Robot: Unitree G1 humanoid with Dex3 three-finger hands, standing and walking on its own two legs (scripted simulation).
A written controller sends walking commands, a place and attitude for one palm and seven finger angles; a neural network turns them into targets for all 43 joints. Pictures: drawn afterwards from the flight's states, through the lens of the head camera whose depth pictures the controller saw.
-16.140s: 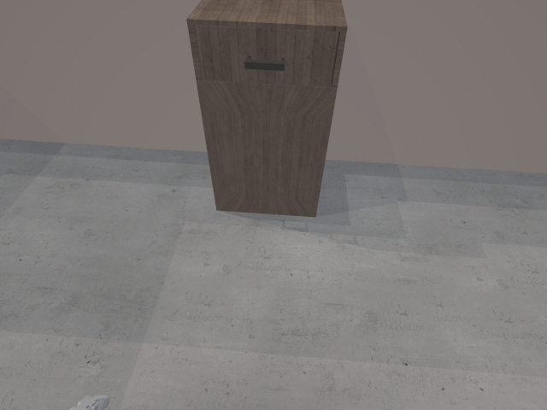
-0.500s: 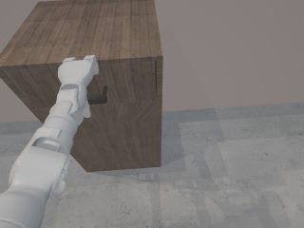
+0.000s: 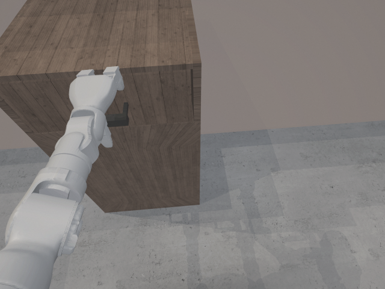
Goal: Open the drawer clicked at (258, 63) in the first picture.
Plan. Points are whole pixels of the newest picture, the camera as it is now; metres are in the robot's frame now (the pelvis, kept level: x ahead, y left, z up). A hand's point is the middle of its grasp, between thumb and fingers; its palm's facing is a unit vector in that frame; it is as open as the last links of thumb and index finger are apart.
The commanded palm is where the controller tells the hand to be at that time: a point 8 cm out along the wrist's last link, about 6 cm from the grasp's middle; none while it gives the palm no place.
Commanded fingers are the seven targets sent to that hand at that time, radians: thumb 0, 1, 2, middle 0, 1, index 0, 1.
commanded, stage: move the hooked fingers above the handle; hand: left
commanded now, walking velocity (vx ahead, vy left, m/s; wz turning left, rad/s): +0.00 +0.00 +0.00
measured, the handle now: (102, 114) +0.53 +0.20 +0.03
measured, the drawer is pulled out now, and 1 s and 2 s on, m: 0.00 0.00 0.00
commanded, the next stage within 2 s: lower the fingers behind the handle in 0.62 s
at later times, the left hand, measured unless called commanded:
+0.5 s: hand (107, 112) +0.48 +0.17 +0.09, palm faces +0.01 -0.05 -1.00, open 13.8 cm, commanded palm +0.48 +0.20 +0.15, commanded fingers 0.00 -0.50 0.30 -0.30 -1.20 -0.30 -1.20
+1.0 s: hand (87, 124) +0.47 +0.22 +0.07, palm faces -0.14 +0.01 -0.99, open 13.8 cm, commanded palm +0.46 +0.21 +0.12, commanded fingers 0.00 -0.50 0.30 -0.30 -1.20 -0.30 -1.20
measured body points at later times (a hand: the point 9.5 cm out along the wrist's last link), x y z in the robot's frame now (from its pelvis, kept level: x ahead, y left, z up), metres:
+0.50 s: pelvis +0.00 +0.00 +0.00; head +0.07 -0.02 +0.45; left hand +0.47 +0.17 +0.14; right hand +0.06 -0.29 -0.13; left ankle +0.01 +0.11 -0.72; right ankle -0.03 -0.11 -0.72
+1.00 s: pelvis -0.01 -0.01 +0.00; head +0.06 -0.03 +0.45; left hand +0.47 +0.21 +0.12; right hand +0.02 -0.28 -0.13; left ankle +0.01 +0.11 -0.72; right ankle -0.03 -0.11 -0.72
